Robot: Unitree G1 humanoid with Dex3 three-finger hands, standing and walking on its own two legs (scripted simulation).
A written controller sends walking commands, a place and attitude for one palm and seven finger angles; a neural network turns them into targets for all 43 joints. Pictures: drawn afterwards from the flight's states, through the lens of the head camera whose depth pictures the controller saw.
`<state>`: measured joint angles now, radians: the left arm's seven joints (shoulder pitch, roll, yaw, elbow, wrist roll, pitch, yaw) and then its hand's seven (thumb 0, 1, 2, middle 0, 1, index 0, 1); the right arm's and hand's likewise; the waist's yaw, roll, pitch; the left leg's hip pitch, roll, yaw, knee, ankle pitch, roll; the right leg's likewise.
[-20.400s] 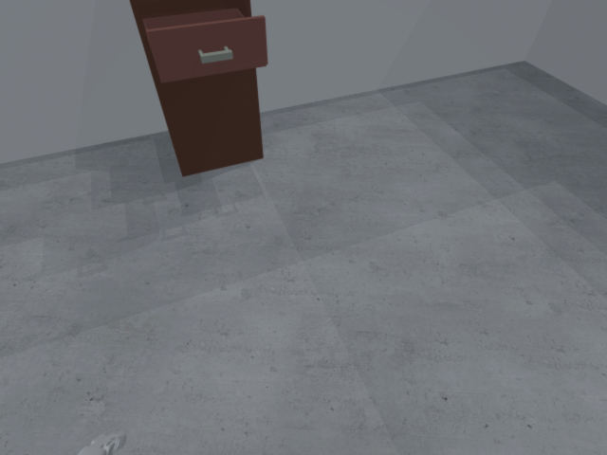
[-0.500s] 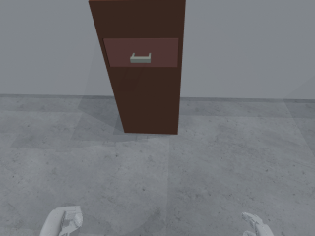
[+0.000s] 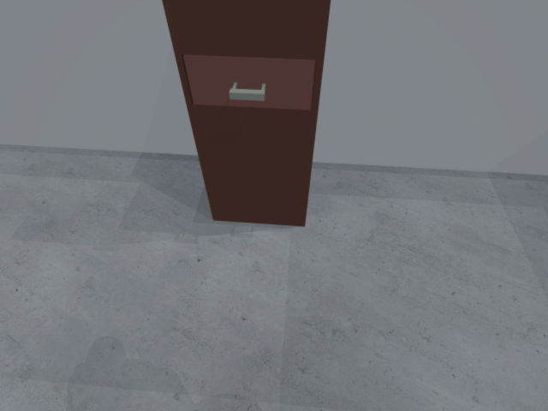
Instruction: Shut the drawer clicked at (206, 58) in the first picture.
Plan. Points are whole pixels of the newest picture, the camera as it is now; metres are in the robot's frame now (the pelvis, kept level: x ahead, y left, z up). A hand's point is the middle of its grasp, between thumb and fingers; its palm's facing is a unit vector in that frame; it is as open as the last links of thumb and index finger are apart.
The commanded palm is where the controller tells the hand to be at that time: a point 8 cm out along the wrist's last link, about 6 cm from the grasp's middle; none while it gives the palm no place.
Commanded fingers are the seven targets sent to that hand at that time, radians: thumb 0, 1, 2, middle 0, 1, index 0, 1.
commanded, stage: let the arm hang, fingers relaxed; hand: left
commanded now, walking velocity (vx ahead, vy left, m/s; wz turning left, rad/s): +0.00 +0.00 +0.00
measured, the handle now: (248, 90) +0.98 +0.14 -0.06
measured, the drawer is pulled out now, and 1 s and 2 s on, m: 0.00 0.00 0.00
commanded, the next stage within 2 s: look to check the result in 0.42 s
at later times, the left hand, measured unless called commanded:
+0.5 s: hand out of the picture +0.10 +0.22 -0.16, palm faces -0.03 -0.96 -0.29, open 7.4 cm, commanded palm none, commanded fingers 0.00 0.90 0.90 -0.20 -0.30 -0.20 -0.30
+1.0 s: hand out of the picture +0.12 +0.22 -0.15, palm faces -0.02 -0.94 -0.33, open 7.4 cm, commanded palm none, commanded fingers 0.00 0.90 0.90 -0.20 -0.30 -0.20 -0.30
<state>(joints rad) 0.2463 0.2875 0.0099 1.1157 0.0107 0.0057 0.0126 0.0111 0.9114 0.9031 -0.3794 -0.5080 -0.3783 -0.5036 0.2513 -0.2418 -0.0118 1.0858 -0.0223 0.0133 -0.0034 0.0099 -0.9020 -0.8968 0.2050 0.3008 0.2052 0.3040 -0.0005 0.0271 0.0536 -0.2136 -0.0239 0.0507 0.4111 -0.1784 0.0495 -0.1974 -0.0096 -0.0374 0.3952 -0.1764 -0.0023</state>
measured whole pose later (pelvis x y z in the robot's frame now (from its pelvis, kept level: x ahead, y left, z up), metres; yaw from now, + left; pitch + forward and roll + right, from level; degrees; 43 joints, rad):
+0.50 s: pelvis +0.02 -0.01 +0.01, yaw +0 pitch -1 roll +0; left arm 0.11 0.28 0.01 1.12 0.01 -0.02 0.01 0.01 0.91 0.90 -0.20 -0.30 -0.20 -0.30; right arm 0.13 -0.30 -0.01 1.12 -0.02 -0.01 -0.01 0.01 -0.90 -0.90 0.21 0.30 0.21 0.30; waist -0.02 0.00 0.05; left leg -0.14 -0.02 0.05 0.33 -0.17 0.04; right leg -0.13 0.00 -0.03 0.33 -0.18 -0.01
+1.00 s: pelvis +0.04 -0.02 +0.01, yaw +0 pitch -1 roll +0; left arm 0.10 0.31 0.01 1.14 0.01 -0.02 0.01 0.01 0.91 0.90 -0.20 -0.30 -0.20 -0.30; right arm 0.11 -0.31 -0.01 1.12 -0.02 -0.01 -0.01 0.01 -0.90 -0.90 0.21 0.30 0.21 0.30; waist -0.01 0.01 0.05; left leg -0.10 -0.01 0.04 0.29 -0.18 0.02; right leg -0.09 0.01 -0.04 0.29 -0.19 -0.02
